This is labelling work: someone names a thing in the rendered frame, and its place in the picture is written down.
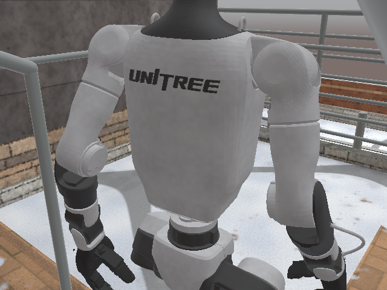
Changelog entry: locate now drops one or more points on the robot left hand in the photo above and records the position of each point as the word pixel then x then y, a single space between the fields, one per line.
pixel 88 261

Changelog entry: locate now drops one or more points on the robot right forearm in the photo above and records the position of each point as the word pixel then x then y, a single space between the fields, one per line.
pixel 318 246

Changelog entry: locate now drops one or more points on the robot left forearm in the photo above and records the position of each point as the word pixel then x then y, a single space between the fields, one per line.
pixel 82 208

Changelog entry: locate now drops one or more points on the robot right upper arm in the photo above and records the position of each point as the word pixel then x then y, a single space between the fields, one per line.
pixel 290 75

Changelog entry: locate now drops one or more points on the right robot thigh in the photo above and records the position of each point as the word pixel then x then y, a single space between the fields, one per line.
pixel 250 274

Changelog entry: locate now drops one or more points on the robot right hand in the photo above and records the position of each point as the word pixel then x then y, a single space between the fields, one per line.
pixel 299 269

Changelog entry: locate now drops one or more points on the robot thigh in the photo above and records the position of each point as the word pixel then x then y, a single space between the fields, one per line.
pixel 250 274
pixel 142 246

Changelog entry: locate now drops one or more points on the robot left upper arm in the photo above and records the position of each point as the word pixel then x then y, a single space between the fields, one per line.
pixel 80 150

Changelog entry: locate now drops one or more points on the left robot thigh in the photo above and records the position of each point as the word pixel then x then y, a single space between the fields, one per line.
pixel 142 246

